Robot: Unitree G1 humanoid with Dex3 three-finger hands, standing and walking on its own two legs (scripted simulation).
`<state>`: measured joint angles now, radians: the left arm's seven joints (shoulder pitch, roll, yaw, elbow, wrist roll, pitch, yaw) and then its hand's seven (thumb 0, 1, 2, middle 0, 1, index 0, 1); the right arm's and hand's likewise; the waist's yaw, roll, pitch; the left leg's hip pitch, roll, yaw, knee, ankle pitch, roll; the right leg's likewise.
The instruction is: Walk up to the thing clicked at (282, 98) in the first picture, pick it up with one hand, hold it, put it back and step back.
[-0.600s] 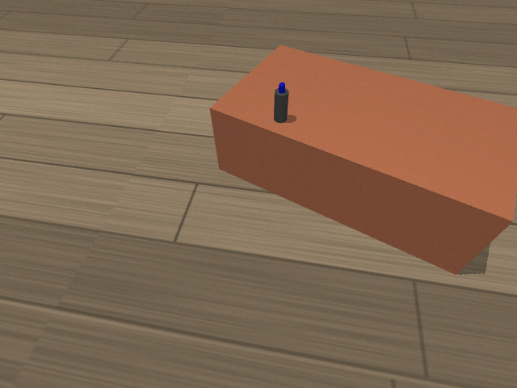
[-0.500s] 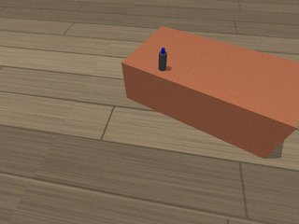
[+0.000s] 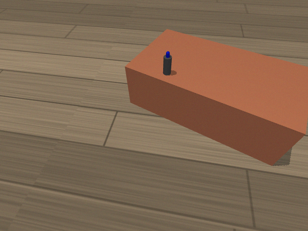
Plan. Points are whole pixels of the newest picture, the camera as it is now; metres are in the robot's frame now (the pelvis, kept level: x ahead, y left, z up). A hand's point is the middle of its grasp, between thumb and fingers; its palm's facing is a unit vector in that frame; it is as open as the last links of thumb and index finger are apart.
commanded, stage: stand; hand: left
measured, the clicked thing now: (167, 62) +1.16 -0.08 -0.31
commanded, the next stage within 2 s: walk up in 0.52 s
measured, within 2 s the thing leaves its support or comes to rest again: neither
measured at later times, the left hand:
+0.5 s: hand out of the picture +0.07 +0.25 -0.16, palm faces -0.01 -0.94 -0.34, open 7.3 cm
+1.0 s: hand (88, 217) +0.19 +0.21 -0.14, palm faces -0.19 -0.88 -0.43, open 7.3 cm
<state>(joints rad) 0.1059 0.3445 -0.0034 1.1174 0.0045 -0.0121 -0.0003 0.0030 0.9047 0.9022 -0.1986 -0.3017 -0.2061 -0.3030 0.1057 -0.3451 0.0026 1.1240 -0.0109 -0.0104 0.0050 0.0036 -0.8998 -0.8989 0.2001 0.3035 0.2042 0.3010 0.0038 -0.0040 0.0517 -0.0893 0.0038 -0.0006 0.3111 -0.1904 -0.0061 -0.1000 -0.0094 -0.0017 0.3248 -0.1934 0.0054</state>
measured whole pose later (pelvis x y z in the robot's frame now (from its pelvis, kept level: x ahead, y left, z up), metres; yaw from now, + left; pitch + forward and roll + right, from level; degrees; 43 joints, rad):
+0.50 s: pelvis +0.00 +0.00 +0.00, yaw +0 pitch -2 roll +0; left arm 0.12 0.35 0.00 1.12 0.00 -0.01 0.00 0.00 0.90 0.90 -0.20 -0.30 -0.21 -0.30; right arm 0.11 -0.35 0.00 1.12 -0.01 -0.01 0.00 0.00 -0.90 -0.90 0.20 0.30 0.20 0.30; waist 0.01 0.00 0.05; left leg -0.09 0.00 0.00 0.31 -0.19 -0.01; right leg -0.09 -0.01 0.00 0.31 -0.19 0.01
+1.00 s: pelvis +0.10 -0.06 -0.02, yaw -14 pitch -4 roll -1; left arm 0.36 0.38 0.06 0.91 0.00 -0.06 -0.04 0.00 0.90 0.90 -0.20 -0.30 -0.21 -0.30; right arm 0.21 -0.45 -0.08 0.89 -0.03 0.00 0.07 0.01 -0.90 -0.90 0.20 0.30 0.20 0.30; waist 0.04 0.10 0.08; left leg -0.44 0.08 -0.01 1.05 -0.37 0.01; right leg -0.21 0.02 -0.02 0.55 -0.28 -0.03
